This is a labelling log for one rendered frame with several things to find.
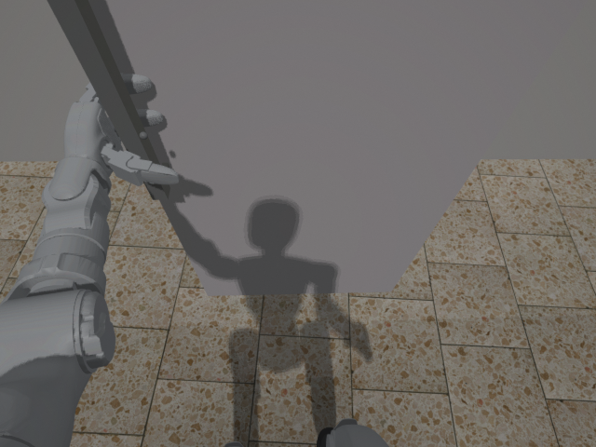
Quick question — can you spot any robot right shin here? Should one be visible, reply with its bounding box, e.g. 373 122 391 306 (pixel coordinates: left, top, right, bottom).
333 418 358 430

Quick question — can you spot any left robot forearm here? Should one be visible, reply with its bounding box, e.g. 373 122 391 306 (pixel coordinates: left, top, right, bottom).
0 156 112 305

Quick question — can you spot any robot left upper arm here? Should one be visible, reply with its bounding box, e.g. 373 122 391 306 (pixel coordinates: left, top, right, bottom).
0 289 115 447

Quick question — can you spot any handle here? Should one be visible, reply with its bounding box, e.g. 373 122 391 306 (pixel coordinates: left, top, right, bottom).
47 0 170 200

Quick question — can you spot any fridge door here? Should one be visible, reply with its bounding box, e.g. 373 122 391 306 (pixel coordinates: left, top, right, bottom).
88 0 588 296

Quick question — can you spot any right robot thigh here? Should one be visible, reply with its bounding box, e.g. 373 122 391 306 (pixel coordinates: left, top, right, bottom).
326 425 389 447

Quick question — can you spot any left robot hand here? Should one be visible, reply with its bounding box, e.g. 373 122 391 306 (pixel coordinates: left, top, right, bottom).
64 73 180 186

